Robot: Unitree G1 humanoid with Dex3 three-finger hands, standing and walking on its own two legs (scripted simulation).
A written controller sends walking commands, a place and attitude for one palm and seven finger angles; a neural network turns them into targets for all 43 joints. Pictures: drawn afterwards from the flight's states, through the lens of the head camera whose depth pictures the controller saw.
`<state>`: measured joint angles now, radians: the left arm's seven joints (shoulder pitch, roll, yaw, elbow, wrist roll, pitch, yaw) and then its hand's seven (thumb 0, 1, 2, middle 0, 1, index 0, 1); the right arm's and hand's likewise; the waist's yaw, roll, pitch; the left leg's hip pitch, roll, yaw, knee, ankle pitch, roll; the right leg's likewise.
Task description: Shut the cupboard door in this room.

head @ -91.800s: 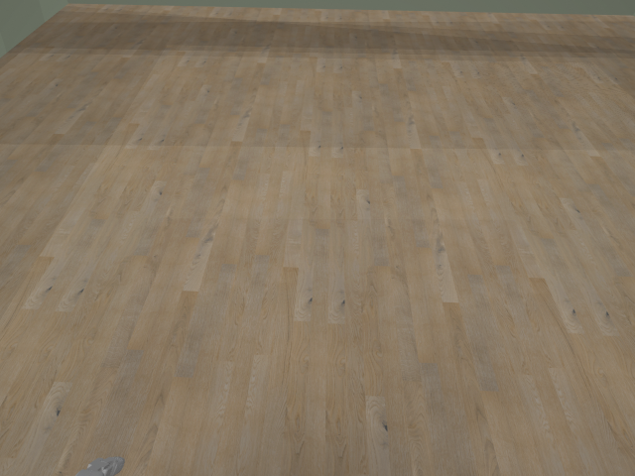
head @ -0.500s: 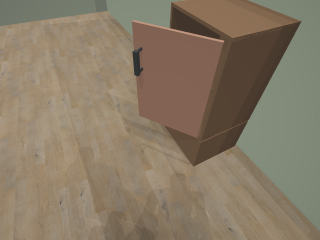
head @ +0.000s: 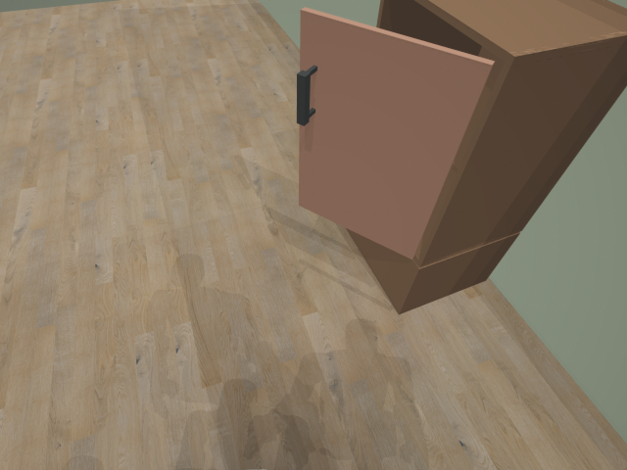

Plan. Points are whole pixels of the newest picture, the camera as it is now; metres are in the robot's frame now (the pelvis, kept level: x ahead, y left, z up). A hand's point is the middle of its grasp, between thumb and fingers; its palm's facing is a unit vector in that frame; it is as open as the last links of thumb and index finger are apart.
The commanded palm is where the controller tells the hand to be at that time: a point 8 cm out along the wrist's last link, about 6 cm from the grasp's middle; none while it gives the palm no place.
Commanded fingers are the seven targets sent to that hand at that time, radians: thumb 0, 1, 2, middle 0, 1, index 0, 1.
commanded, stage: walk to a spot facing it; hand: left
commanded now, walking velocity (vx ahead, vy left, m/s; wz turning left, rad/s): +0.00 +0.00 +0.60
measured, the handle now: (308, 95) +0.89 +0.04 -0.01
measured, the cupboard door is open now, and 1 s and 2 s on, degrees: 36 36 36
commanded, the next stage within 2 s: none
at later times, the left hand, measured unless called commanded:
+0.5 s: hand out of the picture +0.06 +0.22 -0.14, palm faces +0.30 -0.91 -0.29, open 7.4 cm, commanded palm none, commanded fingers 0.00 0.90 0.90 -0.20 -0.30 -0.20 -0.30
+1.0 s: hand out of the picture -0.06 +0.18 -0.17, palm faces +0.62 -0.73 -0.30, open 7.4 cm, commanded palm none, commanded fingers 0.00 0.90 0.90 -0.20 -0.30 -0.20 -0.30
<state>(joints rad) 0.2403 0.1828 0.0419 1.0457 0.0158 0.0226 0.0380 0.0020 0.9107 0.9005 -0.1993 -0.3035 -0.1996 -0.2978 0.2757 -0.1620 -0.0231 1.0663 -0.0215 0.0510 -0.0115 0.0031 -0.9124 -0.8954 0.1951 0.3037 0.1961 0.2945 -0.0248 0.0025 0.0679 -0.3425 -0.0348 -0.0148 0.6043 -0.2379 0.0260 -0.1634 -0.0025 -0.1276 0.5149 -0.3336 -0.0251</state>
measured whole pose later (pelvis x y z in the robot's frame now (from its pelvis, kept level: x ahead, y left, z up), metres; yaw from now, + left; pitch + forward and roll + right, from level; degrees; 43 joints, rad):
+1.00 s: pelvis +0.02 -0.04 -0.01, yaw +39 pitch +1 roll +1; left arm 0.20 0.25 0.07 0.86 0.01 0.06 0.02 0.01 0.91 0.90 -0.20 -0.30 -0.20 -0.30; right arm 0.15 -0.22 -0.04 0.87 -0.04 0.05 0.00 0.00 -0.91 -0.90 0.20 0.30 0.20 0.29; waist -0.01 -0.01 0.13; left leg -0.35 0.00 -0.06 0.62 -0.29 -0.03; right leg -0.41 -0.06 -0.03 0.90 -0.49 0.06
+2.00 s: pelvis +0.20 +0.18 +0.01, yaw +77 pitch +1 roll +1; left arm 0.24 0.18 0.06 0.91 0.03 -0.04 0.02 0.00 0.93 0.90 -0.20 -0.30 -0.20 -0.30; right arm 0.19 -0.23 -0.07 0.94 -0.03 0.04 0.04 0.01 -0.92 -0.90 0.19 0.30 0.19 0.29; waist -0.04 -0.02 0.09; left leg -0.54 0.06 0.08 0.99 -0.33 -0.02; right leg -0.18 -0.14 -0.28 0.47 -0.28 0.01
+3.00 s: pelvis +0.24 +0.30 -0.01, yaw +60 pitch -1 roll -1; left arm 0.11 0.27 0.08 0.86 0.02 0.03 -0.01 0.00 0.91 0.90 -0.20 -0.30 -0.20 -0.30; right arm 0.24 -0.26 -0.05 0.95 -0.02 0.06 -0.02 0.01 -0.91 -0.90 0.20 0.30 0.20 0.29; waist -0.02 0.04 0.11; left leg -0.32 0.12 0.09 0.94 -0.54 -0.05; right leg -0.30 0.02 -0.06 0.63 -0.32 -0.04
